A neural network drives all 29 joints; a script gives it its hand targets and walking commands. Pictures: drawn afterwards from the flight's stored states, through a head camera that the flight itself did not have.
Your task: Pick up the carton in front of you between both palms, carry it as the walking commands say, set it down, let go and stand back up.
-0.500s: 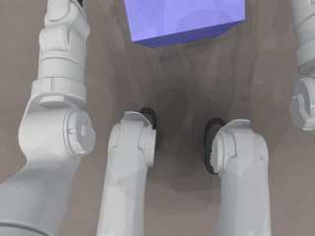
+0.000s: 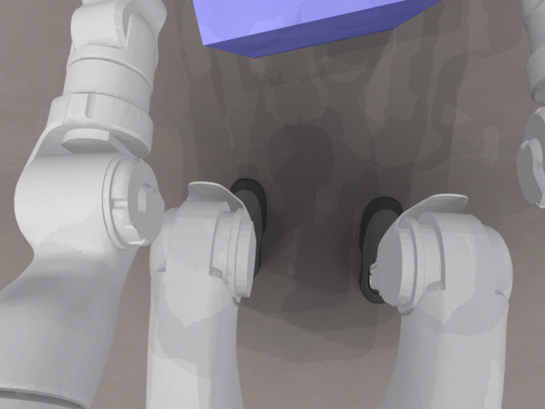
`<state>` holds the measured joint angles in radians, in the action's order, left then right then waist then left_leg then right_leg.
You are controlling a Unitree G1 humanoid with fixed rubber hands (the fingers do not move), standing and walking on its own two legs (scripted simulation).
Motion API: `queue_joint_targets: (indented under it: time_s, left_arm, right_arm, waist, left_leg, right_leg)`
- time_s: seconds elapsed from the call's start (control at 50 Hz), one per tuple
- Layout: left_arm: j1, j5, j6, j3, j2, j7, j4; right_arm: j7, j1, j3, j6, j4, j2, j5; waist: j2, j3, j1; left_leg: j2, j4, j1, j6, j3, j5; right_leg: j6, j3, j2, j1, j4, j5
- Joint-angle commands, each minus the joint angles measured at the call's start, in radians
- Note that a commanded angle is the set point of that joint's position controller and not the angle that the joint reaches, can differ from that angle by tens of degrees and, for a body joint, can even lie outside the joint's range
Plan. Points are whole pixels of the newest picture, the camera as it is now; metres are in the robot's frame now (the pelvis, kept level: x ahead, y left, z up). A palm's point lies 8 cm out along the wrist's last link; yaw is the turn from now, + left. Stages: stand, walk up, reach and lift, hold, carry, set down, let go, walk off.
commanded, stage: reach and lift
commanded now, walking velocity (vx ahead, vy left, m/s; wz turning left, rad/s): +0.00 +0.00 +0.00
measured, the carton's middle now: out of the picture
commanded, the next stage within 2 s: none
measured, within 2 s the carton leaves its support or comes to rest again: leaves its support in 0.62 s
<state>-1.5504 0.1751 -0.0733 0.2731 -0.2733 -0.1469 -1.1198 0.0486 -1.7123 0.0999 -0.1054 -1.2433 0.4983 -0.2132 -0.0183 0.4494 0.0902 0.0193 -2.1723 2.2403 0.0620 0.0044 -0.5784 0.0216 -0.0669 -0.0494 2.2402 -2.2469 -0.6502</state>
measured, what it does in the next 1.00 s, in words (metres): rises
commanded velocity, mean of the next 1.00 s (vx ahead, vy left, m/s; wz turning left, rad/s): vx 0.00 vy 0.00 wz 0.00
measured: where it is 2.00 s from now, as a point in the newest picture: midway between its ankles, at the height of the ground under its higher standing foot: (309, 255)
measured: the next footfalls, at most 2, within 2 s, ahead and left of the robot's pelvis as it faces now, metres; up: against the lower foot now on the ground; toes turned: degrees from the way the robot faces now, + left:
none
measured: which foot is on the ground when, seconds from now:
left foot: down 0.00-1.00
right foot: down 0.00-1.00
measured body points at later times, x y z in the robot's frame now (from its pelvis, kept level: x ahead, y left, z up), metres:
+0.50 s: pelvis +0.00 +0.00 +0.00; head +0.38 -0.02 +0.22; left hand +0.56 +0.18 -0.18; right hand +0.60 -0.14 -0.18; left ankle +0.12 +0.13 -0.34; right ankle +0.09 -0.12 -0.34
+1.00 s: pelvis -0.02 +0.01 +0.08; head +0.28 -0.02 +0.42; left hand +0.52 +0.16 +0.00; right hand +0.54 -0.15 +0.00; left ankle +0.12 +0.14 -0.34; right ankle +0.09 -0.12 -0.34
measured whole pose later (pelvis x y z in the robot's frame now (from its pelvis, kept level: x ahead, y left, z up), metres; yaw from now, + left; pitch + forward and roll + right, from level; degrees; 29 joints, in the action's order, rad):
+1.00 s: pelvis -0.02 +0.01 +0.08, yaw -3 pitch +44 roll +2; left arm -1.20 -0.25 -0.38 0.61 -0.01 -0.08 -0.73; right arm 0.04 -1.33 -0.43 -0.36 -0.93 0.12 0.25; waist 0.02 -0.06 0.06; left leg 0.08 -1.86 2.14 0.09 0.08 -0.49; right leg 0.06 -0.10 -0.14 2.15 -1.90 -0.52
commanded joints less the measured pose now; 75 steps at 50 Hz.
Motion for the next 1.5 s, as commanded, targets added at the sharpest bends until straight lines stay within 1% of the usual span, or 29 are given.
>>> queue_joint_targets:
  time_s: [0.0, 0.1, 0.18, 0.22, 0.24, 0.28, 0.32, 0.34, 0.38, 0.44, 0.5, 0.54, 0.58, 0.62, 0.64, 0.66, 0.68, 0.72, 0.76, 0.8, 0.84, 0.88, 0.92, 0.98, 1.04, 1.14, 1.22, 1.34, 1.48]
  left_arm:
    - [-0.214, -0.015, 0.018, 0.021, -0.123, 0.002, 0.084]
    - [-0.261, -0.025, 0.013, 0.024, -0.112, 0.009, 0.093]
    - [-0.324, -0.023, 0.005, -0.01, -0.015, 0.025, 0.108]
    - [-0.327, -0.061, -0.001, 0.022, 0.006, 0.026, 0.105]
    - [-0.384, -0.058, -0.012, -0.02, 0.165, 0.056, 0.131]
    - [-0.49, -0.082, -0.047, -0.069, 0.468, 0.14, 0.157]
    - [-0.562, -0.111, -0.093, -0.108, 0.698, 0.228, 0.194]
    - [-0.547, -0.114, -0.112, -0.116, 0.778, 0.263, 0.204]
    - [-0.52, -0.107, -0.135, -0.125, 0.864, 0.307, 0.232]
    - [-0.507, -0.07, -0.153, -0.152, 0.934, 0.337, 0.267]
    - [-0.535, -0.016, -0.16, -0.208, 0.988, 0.344, 0.325]
    - [-0.552, 0.02, -0.164, -0.258, 1.023, 0.339, 0.38]
    - [-0.567, 0.042, -0.174, -0.304, 1.059, 0.328, 0.46]
    - [-0.584, 0.051, -0.192, -0.342, 1.088, 0.319, 0.55]
    - [-0.584, 0.048, -0.203, -0.354, 1.095, 0.317, 0.588]
    - [-0.58, 0.038, -0.215, -0.364, 1.096, 0.315, 0.621]
    - [-0.576, 0.027, -0.225, -0.391, 1.125, 0.305, 0.649]
    - [-0.542, 0.0, -0.246, -0.399, 1.134, 0.299, 0.657]
    - [-0.475, -0.042, -0.265, -0.375, 1.151, 0.306, 0.593]
    - [-0.421, -0.104, -0.275, -0.311, 1.167, 0.321, 0.505]
    - [-0.384, -0.185, -0.282, -0.209, 1.162, 0.332, 0.419]
    - [-0.358, -0.248, -0.286, -0.139, 1.154, 0.338, 0.372]
    - [-0.361, -0.282, -0.288, -0.103, 1.146, 0.342, 0.359]
    - [-0.382, -0.297, -0.292, -0.095, 1.154, 0.347, 0.368]
    - [-0.406, -0.284, -0.302, -0.125, 1.184, 0.354, 0.394]
    - [-0.406, -0.232, -0.329, -0.225, 1.265, 0.362, 0.449]
    - [-0.338, -0.198, -0.349, -0.297, 1.323, 0.366, 0.482]
    - [-0.18, -0.184, -0.349, -0.353, 1.373, 0.368, 0.495]
    - [-0.01, -0.207, -0.321, -0.367, 1.394, 0.367, 0.474]
  right_arm:
    - [0.004, -0.276, -0.027, 0.015, 0.078, 0.068, 0.018]
    - [0.005, -0.325, -0.03, 0.007, 0.094, 0.041, 0.027]
    - [-0.011, -0.377, 0.001, -0.003, 0.103, -0.069, 0.015]
    - [-0.015, -0.375, -0.023, -0.01, 0.102, -0.091, 0.045]
    - [-0.041, -0.414, -0.006, -0.019, 0.108, -0.236, 0.051]
    - [-0.126, -0.462, 0.017, -0.041, 0.099, -0.566, 0.076]
    - [-0.212, -0.43, -0.006, -0.069, 0.098, -0.825, 0.117]
    - [-0.243, -0.395, -0.028, -0.082, 0.122, -0.901, 0.13]
    - [-0.281, -0.347, -0.057, -0.099, 0.144, -0.987, 0.141]
    - [-0.297, -0.326, -0.049, -0.11, 0.193, -1.056, 0.136]
    - [-0.292, -0.343, 0.002, -0.114, 0.271, -1.123, 0.099]
    - [-0.279, -0.364, 0.048, -0.114, 0.347, -1.177, 0.066]
    - [-0.261, -0.396, 0.087, -0.117, 0.455, -1.227, 0.039]
    - [-0.24, -0.422, 0.122, -0.13, 0.569, -1.28, 0.026]
    - [-0.233, -0.423, 0.133, -0.142, 0.618, -1.305, 0.029]
    - [-0.227, -0.413, 0.138, -0.155, 0.655, -1.326, 0.038]
    - [-0.215, -0.401, 0.154, -0.167, 0.667, -1.375, 0.046]
    - [-0.206, -0.321, 0.144, -0.194, 0.634, -1.408, 0.073]
    - [-0.213, -0.21, 0.086, -0.218, 0.528, -1.433, 0.126]
    - [-0.225, -0.142, 0.001, -0.232, 0.419, -1.439, 0.194]
    - [-0.234, -0.123, -0.098, -0.238, 0.332, -1.417, 0.258]
    - [-0.243, -0.121, -0.173, -0.239, 0.288, -1.394, 0.307]
    - [-0.247, -0.133, -0.219, -0.238, 0.272, -1.379, 0.337]
    - [-0.249, -0.157, -0.247, -0.239, 0.271, -1.373, 0.357]
    - [-0.251, -0.172, -0.243, -0.247, 0.294, -1.391, 0.355]
    - [-0.266, -0.163, -0.177, -0.275, 0.375, -1.468, 0.322]
    - [-0.282, -0.106, -0.102, -0.297, 0.442, -1.53, 0.285]
    - [-0.293, 0.02, -0.023, -0.301, 0.502, -1.587, 0.256]
    - [-0.278, 0.18, -0.009, -0.272, 0.496, -1.618, 0.273]
  waist:
    - [0.142, -1.258, 0.056]
    - [0.147, -1.217, 0.059]
    - [0.154, -1.183, 0.06]
    - [0.147, -1.154, 0.06]
    - [0.145, -1.141, 0.046]
    - [0.139, -1.087, 0.044]
    - [0.14, -1.021, 0.038]
    - [0.128, -0.997, 0.032]
    - [0.115, -0.984, 0.023]
    - [0.117, -1.032, 0.016]
    - [0.127, -1.192, 0.014]
    - [0.134, -1.369, 0.014]
    - [0.144, -1.597, 0.016]
    - [0.157, -1.837, 0.019]
    - [0.163, -1.944, 0.021]
    - [0.162, -2.038, 0.025]
    - [0.158, -2.096, 0.034]
    - [0.148, -2.043, 0.029]
    - [0.131, -1.841, 0.024]
    - [0.126, -1.635, 0.018]
    - [0.127, -1.46, 0.019]
    - [0.126, -1.388, 0.02]
    - [0.121, -1.385, 0.017]
    - [0.107, -1.432, 0.007]
    - [0.085, -1.521, -0.006]
    - [0.051, -1.707, -0.028]
    - [0.043, -1.786, -0.034]
    - [0.061, -1.733, -0.031]
    - [0.068, -1.575, -0.036]
  left_leg:
    - [0.021, 0.112, -0.644, -0.007, -0.083, 0.483]
    - [0.021, 0.127, -0.595, -0.008, -0.09, 0.401]
    - [0.031, 0.135, -0.589, -0.01, -0.097, 0.356]
    - [0.038, 0.137, -0.609, -0.006, -0.1, 0.343]
    - [0.047, 0.138, -0.617, -0.009, -0.096, 0.34]
    - [0.066, 0.125, -0.599, -0.017, -0.1, 0.317]
    - [0.075, 0.109, -0.562, -0.022, -0.095, 0.295]
    - [0.079, 0.11, -0.561, -0.024, -0.097, 0.285]
    - [0.084, 0.105, -0.548, -0.03, -0.102, 0.294]
    - [0.083, 0.094, -0.535, -0.038, -0.101, 0.353]
    - [0.083, 0.082, -0.567, -0.043, -0.104, 0.441]
    - [0.085, 0.079, -0.618, -0.041, -0.108, 0.519]
    - [0.092, 0.087, -0.688, -0.038, -0.112, 0.616]
    - [0.101, 0.104, -0.751, -0.032, -0.116, 0.704]
    - [0.106, 0.113, -0.782, -0.031, -0.118, 0.734]
    - [0.112, 0.126, -0.805, -0.029, -0.122, 0.748]
    - [0.12, 0.141, -0.805, -0.025, -0.135, 0.729]
    - [0.128, 0.189, -0.778, -0.02, -0.141, 0.666]
    - [0.132, 0.25, -0.687, -0.01, -0.149, 0.558]
    - [0.131, 0.31, -0.606, -0.007, -0.151, 0.413]
    - [0.128, 0.362, -0.551, -0.021, -0.142, 0.286]
    - [0.127, 0.409, -0.543, -0.03, -0.133, 0.22]
    - [0.128, 0.448, -0.559, -0.034, -0.129, 0.189]
    - [0.128, 0.493, -0.602, -0.033, -0.13, 0.163]
    - [0.131, 0.532, -0.667, -0.028, -0.133, 0.159]
    - [0.14, 0.589, -0.816, -0.016, -0.14, 0.218]
    - [0.144, 0.631, -0.92, -0.012, -0.135, 0.293]
    - [0.146, 0.707, -1.008, -0.011, -0.104, 0.368]
    - [0.144, 0.823, -1.078, -0.015, -0.072, 0.365]
  right_leg:
    - [0.008, 0.05, 0.017, -0.564, 0.195, 0.432]
    - [0.005, 0.042, 0.014, -0.589, 0.214, 0.371]
    - [0.004, 0.041, 0.004, -0.622, 0.221, 0.333]
    - [0.005, 0.046, -0.003, -0.63, 0.221, 0.313]
    - [0.0, 0.049, -0.012, -0.632, 0.223, 0.309]
    - [-0.015, 0.064, -0.035, -0.589, 0.208, 0.3]
    - [-0.022, 0.082, -0.054, -0.557, 0.191, 0.285]
    - [-0.023, 0.096, -0.06, -0.52, 0.194, 0.265]
    - [-0.03, 0.111, -0.065, -0.465, 0.194, 0.26]
    - [-0.037, 0.109, -0.066, -0.466, 0.184, 0.324]
    - [-0.037, 0.109, -0.067, -0.539, 0.171, 0.43]
    - [-0.034, 0.109, -0.07, -0.625, 0.163, 0.525]
    - [-0.028, 0.111, -0.077, -0.742, 0.166, 0.644]
    - [-0.019, 0.111, -0.086, -0.871, 0.177, 0.76]
    - [-0.014, 0.113, -0.092, -0.916, 0.188, 0.796]
    - [-0.009, 0.113, -0.098, -0.948, 0.202, 0.811]
    - [-0.002, 0.118, -0.108, -0.951, 0.218, 0.792]
    - [0.004, 0.124, -0.117, -0.914, 0.269, 0.72]
    - [0.005, 0.125, -0.119, -0.829, 0.332, 0.614]
    - [0.005, 0.134, -0.12, -0.713, 0.394, 0.465]
    - [0.002, 0.136, -0.122, -0.596, 0.455, 0.321]
    - [-0.004, 0.139, -0.125, -0.547, 0.501, 0.238]
    - [-0.008, 0.142, -0.127, -0.542, 0.539, 0.201]
    - [-0.011, 0.144, -0.127, -0.578, 0.585, 0.179]
    - [-0.013, 0.15, -0.127, -0.641, 0.621, 0.179]
    - [-0.009, 0.162, -0.128, -0.767, 0.673, 0.24]
    - [-0.002, 0.164, -0.128, -0.847, 0.712, 0.308]
    - [0.008, 0.149, -0.131, -0.931, 0.787, 0.38]
    - [0.011, 0.117, -0.132, -1.027, 0.909, 0.394]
